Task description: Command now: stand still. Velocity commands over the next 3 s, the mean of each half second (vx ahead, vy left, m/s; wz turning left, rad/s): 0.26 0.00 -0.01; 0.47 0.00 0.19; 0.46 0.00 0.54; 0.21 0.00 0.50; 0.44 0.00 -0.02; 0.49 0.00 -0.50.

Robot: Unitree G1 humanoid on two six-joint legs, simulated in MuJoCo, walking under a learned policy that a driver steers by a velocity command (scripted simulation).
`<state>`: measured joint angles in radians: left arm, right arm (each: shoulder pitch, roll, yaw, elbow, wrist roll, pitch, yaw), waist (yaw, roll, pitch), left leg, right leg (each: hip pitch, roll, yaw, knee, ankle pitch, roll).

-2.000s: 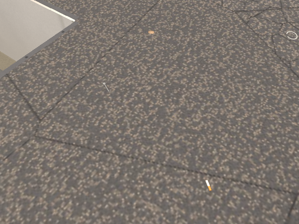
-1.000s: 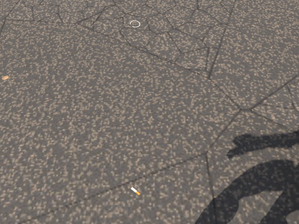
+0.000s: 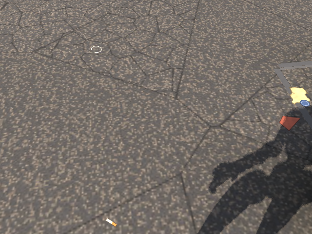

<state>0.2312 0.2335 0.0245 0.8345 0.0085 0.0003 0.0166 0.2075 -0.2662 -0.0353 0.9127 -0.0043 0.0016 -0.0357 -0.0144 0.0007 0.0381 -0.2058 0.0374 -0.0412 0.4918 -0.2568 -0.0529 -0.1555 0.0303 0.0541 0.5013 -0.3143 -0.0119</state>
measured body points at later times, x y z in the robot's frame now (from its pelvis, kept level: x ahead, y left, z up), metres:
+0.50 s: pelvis +0.11 +0.05 +0.01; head +0.12 +0.07 +0.46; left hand +0.25 +0.32 -0.11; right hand +0.07 -0.21 -0.12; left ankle +0.03 +0.13 -0.74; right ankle +0.16 -0.11 -0.66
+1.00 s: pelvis +0.38 +0.00 +0.01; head +0.40 +0.01 +0.46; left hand +0.41 +0.28 -0.12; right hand +0.51 -0.26 -0.11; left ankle +0.42 +0.17 -0.65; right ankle +0.40 -0.08 -0.74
